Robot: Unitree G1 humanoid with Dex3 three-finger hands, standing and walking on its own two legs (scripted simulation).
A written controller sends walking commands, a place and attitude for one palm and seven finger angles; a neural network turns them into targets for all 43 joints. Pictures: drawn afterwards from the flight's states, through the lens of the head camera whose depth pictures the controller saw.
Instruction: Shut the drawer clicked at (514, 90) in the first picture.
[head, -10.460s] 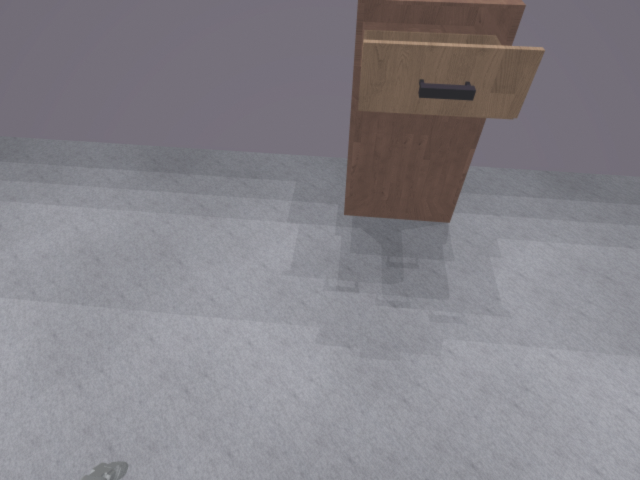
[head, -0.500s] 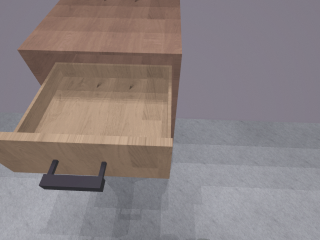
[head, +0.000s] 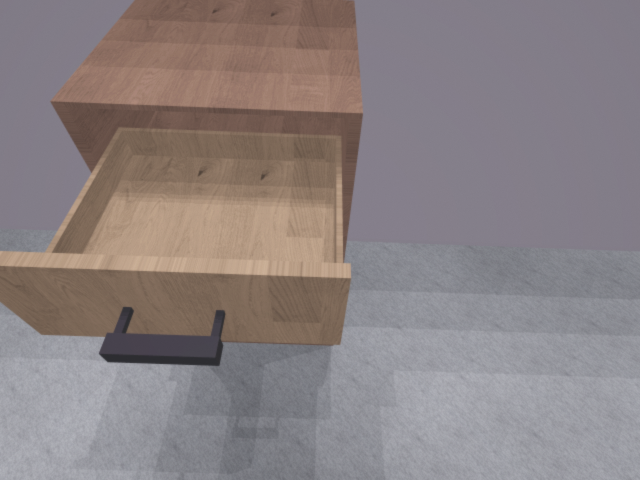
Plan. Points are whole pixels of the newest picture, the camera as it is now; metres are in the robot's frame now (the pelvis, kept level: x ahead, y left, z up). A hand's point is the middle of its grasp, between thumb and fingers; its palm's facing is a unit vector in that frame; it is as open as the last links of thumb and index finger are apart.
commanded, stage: come to a stop and stand still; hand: left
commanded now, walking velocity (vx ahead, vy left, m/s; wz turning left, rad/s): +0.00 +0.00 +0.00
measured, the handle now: (168, 332) +0.27 +0.21 +0.02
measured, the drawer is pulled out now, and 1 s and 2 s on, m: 0.30 0.30 0.29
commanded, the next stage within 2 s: look again from close up in 0.88 s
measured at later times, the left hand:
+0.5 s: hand out of the picture +0.04 +0.18 -0.15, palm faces +0.05 -0.96 -0.28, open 7.4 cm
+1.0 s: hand out of the picture +0.05 +0.14 -0.15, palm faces +0.04 -0.96 -0.26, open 7.3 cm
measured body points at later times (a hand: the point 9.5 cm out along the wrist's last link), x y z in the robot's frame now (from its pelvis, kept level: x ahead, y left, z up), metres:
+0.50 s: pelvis +0.03 -0.01 +0.00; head +0.03 -0.06 +0.45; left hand +0.03 +0.23 -0.13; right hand +0.04 -0.23 -0.17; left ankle -0.02 +0.13 -0.73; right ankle +0.05 -0.17 -0.73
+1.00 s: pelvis +0.02 -0.05 +0.00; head +0.03 -0.08 +0.45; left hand +0.05 +0.19 -0.13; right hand +0.02 -0.27 -0.17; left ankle -0.02 +0.13 -0.73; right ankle +0.05 -0.17 -0.73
